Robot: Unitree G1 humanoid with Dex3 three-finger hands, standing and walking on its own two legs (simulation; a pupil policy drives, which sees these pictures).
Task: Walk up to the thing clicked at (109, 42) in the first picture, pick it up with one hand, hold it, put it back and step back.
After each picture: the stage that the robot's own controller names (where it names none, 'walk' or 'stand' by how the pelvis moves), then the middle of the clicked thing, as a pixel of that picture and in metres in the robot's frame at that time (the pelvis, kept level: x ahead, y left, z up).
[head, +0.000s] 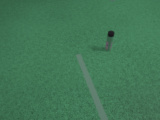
stand; (109, 41) +1.34 -0.33 -0.65
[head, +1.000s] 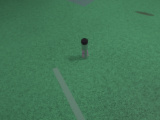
walk; (84, 49) +1.24 +0.03 -0.63
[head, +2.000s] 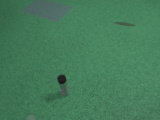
walk; (63, 86) +0.76 +0.22 -0.64
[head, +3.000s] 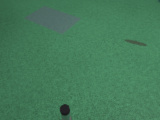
walk; (66, 116) +0.51 +0.16 -0.64
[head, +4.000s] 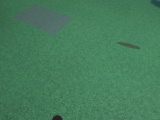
stand; out of the picture +0.43 +0.15 -0.65
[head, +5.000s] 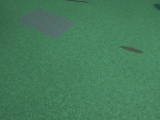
stand; out of the picture +0.40 +0.15 -0.65
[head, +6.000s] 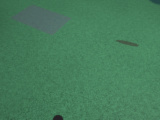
stand; out of the picture +0.42 +0.16 -0.66
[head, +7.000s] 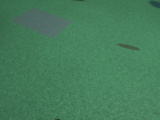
stand; out of the picture +0.41 +0.17 -0.66
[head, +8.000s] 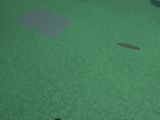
stand; out of the picture +0.41 +0.16 -0.66
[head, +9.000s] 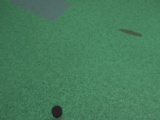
go down; (58, 116) +0.42 +0.16 -0.65
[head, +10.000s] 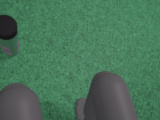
go down; (9, 39) +0.50 +0.19 -0.23
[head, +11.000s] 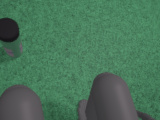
close in; (11, 41) +0.50 +0.19 -0.23
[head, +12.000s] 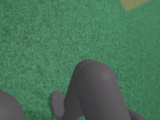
close in; out of the picture +0.49 +0.24 -0.17
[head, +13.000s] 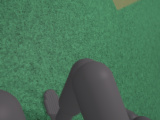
lift; out of the picture +0.48 +0.24 -0.17
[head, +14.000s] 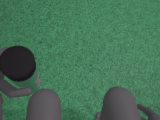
lift; (25, 75) +0.34 +0.18 -0.02
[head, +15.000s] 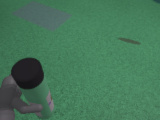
hold; (37, 93) +0.30 +0.14 +0.07
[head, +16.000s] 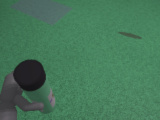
hold; (39, 91) +0.30 +0.14 +0.05
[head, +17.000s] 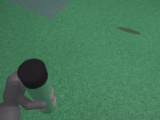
crouch; (41, 91) +0.31 +0.14 +0.03
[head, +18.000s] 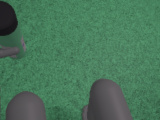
crouch; (9, 37) +0.48 +0.16 -0.04
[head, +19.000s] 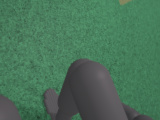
lower; out of the picture +0.47 +0.25 -0.18
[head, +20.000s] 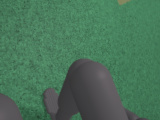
lower; out of the picture +0.47 +0.25 -0.17
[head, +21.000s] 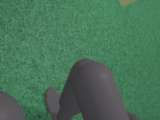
lower; out of the picture +0.47 +0.25 -0.17
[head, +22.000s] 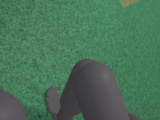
lower; out of the picture +0.46 +0.24 -0.18
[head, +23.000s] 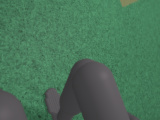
loosen; out of the picture +0.46 +0.23 -0.18
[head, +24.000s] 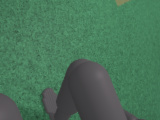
withdraw; out of the picture +0.46 +0.23 -0.19
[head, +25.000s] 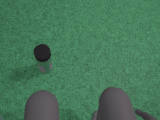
walk; (44, 61) +0.49 +0.16 -0.32
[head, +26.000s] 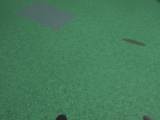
stand; out of the picture +0.41 +0.12 -0.59
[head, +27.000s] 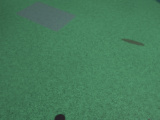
stand; out of the picture +0.42 +0.13 -0.60
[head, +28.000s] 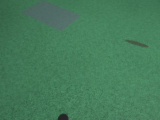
stand; out of the picture +0.42 +0.12 -0.63
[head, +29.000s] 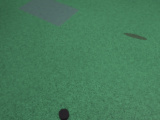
walk; (65, 119) +0.43 +0.13 -0.65
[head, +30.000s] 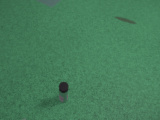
walk; (63, 93) +0.56 +0.08 -0.64
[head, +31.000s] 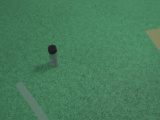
walk; (53, 57) +0.85 +0.23 -0.62
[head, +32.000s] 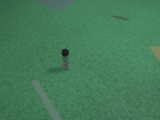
stand; (65, 60) +1.08 +0.16 -0.64
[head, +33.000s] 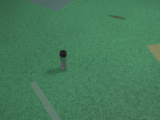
stand; (63, 61) +1.08 +0.16 -0.66
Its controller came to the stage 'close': yes
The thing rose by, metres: 0.69
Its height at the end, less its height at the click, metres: +0.00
